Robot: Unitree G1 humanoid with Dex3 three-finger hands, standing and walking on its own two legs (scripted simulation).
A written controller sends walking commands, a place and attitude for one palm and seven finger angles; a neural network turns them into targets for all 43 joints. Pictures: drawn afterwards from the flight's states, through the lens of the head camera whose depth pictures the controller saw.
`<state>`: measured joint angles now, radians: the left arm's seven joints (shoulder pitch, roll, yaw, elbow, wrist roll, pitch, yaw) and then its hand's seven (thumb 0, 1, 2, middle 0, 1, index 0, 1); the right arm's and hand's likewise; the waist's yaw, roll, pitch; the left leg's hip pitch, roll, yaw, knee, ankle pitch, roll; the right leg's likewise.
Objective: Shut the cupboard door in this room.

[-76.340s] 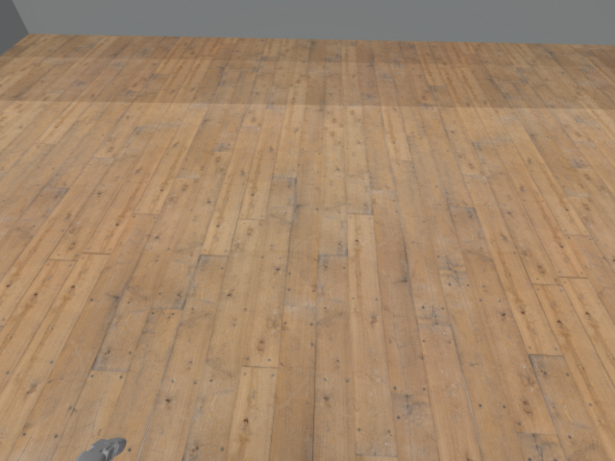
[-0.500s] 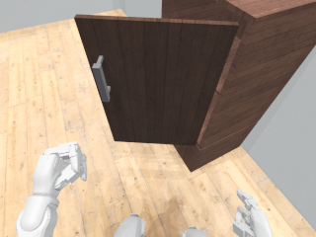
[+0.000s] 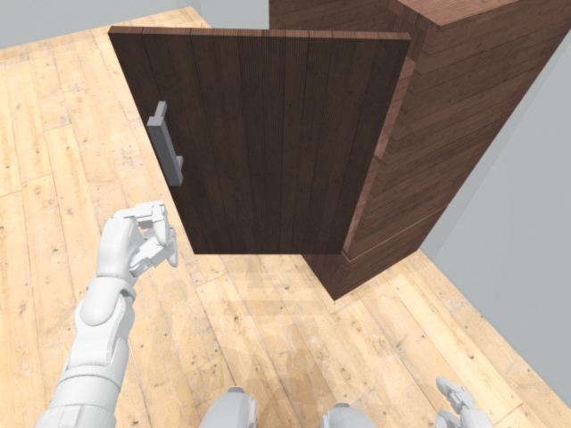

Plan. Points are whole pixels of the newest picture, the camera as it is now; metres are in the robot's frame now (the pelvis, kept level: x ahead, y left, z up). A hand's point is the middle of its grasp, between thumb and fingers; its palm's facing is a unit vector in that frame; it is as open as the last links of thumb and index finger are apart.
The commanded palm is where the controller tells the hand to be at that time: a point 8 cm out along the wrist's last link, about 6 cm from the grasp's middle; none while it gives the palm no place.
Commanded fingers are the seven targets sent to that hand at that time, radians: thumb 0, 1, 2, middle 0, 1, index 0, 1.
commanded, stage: bring the fist close to the handle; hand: left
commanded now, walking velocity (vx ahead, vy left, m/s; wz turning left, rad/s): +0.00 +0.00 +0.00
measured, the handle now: (169, 145) +0.53 +0.21 +0.06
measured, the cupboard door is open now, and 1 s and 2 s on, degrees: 59 59 45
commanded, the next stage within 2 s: push the door shut along its arc in 0.72 s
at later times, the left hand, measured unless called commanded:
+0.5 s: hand (178, 191) +0.43 +0.18 +0.06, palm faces +0.05 -1.00 -0.03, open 3.1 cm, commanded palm +0.40 +0.23 +0.06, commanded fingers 0.00 0.90 0.90 -1.30 -1.50 -1.30 -1.50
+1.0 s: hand (180, 193) +0.43 +0.18 +0.06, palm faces +0.02 -1.00 -0.03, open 3.1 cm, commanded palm +0.42 +0.22 +0.06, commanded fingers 0.00 0.90 0.90 -1.30 -1.50 -1.30 -1.50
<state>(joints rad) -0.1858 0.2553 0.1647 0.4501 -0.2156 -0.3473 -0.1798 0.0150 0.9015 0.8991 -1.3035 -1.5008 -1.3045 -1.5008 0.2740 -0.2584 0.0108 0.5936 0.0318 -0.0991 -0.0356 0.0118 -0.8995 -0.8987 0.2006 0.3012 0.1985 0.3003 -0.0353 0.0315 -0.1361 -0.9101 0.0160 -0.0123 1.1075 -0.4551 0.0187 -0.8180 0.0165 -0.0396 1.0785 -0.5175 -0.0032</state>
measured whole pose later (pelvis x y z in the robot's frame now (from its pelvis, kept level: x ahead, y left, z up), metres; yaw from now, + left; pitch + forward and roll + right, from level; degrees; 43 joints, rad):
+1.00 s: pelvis +0.00 -0.01 +0.00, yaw -1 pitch +17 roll -2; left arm -0.60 0.34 0.28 0.94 -0.15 -0.45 -0.20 0.02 0.90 0.90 -1.31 -1.50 -1.31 -1.50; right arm 0.28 -0.25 0.01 0.63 0.02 -0.01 -0.02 0.01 -0.90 -0.90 0.20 0.30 0.20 0.30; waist -0.08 0.02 -0.13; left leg -0.97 0.03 -0.01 1.12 -0.45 0.01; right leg -0.89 0.03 -0.04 1.10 -0.51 -0.01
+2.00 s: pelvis -0.01 +0.01 -0.04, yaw -3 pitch +27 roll -6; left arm -1.18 0.62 0.31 1.29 -0.06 -0.31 -0.40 0.02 0.90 0.90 -1.30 -1.50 -1.30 -1.50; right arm 0.37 -0.27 0.05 0.67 0.01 -0.03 0.00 0.00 -0.90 -0.90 0.20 0.30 0.20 0.30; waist -0.23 0.06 -0.13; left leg -1.28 0.05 -0.04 1.28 -0.48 0.02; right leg -1.16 0.05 -0.07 1.20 -0.52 0.00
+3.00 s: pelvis +0.00 +0.00 -0.03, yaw -3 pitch +28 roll -5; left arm -1.18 0.48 0.39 1.25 0.04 -0.27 0.03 0.01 0.88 0.89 -1.30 -1.50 -1.30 -1.50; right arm 0.46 -0.22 0.04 0.66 -0.07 0.01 0.09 0.00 -0.90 -0.90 0.20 0.30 0.20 0.30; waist -0.26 0.08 -0.14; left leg -1.25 0.06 -0.04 1.23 -0.48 0.01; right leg -1.14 0.06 -0.06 1.15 -0.51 -0.01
